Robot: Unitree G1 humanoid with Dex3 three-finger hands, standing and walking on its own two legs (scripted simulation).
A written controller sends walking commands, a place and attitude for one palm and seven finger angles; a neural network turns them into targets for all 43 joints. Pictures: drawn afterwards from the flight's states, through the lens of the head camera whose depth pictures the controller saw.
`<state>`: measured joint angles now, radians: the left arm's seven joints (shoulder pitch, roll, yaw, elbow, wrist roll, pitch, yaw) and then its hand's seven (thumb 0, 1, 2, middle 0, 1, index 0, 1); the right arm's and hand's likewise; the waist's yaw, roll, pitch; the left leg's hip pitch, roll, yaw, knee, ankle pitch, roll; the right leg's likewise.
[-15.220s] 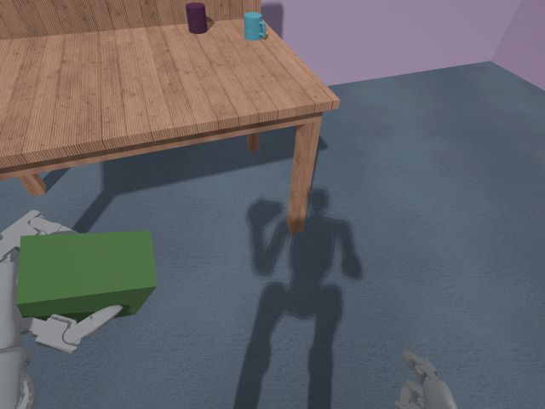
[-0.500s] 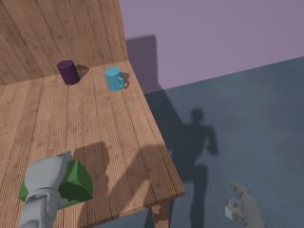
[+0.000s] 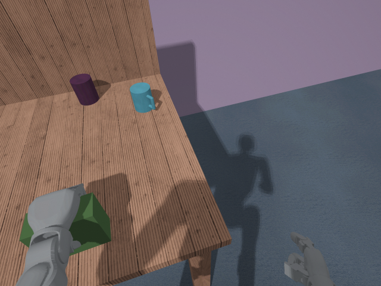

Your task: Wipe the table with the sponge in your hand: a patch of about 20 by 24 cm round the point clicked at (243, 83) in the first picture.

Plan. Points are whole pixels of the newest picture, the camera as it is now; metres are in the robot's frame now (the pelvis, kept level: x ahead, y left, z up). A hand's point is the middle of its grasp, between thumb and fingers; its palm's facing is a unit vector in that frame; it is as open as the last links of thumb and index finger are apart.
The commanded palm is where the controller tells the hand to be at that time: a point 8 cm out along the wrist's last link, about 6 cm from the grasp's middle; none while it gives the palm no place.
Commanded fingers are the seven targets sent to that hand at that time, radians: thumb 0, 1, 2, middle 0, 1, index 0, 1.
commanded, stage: wipe forward along the first lane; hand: left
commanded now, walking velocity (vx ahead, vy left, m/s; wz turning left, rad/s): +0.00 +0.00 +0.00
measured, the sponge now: (74, 231) +0.21 +0.31 -0.02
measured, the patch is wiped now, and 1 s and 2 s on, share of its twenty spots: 0.10 0.40 0.65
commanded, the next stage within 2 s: slide across to the middle lane in 1.36 s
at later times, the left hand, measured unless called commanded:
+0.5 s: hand (71, 197) +0.27 +0.33 +0.02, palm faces -0.10 -0.02 -0.99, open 9.9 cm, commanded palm +0.26 +0.32 +0.05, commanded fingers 0.00 0.10 1.30 -1.20 -1.60 -1.20 -1.60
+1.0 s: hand (73, 178) +0.32 +0.35 +0.02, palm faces -0.12 +0.00 -0.99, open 9.9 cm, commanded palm +0.31 +0.34 +0.05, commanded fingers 0.00 0.10 1.30 -1.20 -1.60 -1.20 -1.60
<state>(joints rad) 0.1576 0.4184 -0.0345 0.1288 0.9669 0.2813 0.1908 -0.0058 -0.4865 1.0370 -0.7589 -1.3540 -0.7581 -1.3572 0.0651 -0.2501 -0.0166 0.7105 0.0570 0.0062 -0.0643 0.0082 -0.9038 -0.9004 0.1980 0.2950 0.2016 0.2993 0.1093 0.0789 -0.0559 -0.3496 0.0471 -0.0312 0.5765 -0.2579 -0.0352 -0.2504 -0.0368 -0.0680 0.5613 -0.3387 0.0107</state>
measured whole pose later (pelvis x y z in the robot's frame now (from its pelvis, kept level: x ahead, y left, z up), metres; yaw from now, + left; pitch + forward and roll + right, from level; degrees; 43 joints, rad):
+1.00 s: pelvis -0.02 +0.01 -0.01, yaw +0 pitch +9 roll -2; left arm -0.38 0.54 0.04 0.73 1.00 0.15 0.18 0.01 -0.51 1.05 -0.78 -1.35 -0.78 -1.35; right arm 0.18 -0.28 -0.03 0.73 0.08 0.08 -0.05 0.00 -0.90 -0.90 0.20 0.29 0.20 0.30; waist 0.03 0.07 -0.10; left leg -0.58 0.05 -0.04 0.68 -0.27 -0.03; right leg -0.47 -0.03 -0.07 0.65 -0.34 0.01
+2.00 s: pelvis +0.00 +0.03 -0.01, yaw -1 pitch +10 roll -2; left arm -0.51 0.45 -0.06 0.81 1.01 0.25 0.25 0.00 -0.50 1.06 -0.77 -1.35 -0.77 -1.36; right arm 0.16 -0.24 -0.04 0.74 0.08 0.12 -0.02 0.00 -0.90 -0.90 0.20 0.29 0.20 0.30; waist 0.01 0.05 -0.12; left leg -0.56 0.04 -0.03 0.66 -0.28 -0.01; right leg -0.43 -0.04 -0.05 0.58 -0.33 0.03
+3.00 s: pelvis +0.03 +0.01 +0.00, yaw -1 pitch +7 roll -1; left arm -0.19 0.33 -0.16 0.41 1.00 0.43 0.26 0.00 -0.48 1.05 -0.74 -1.37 -0.74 -1.38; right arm 0.10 -0.27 -0.03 0.68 0.09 0.15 0.01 0.01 -0.91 -0.90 0.20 0.29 0.20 0.30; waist 0.04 0.07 -0.14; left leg -0.44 0.04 -0.02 0.63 -0.31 -0.03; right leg -0.33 -0.04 -0.05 0.58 -0.37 0.02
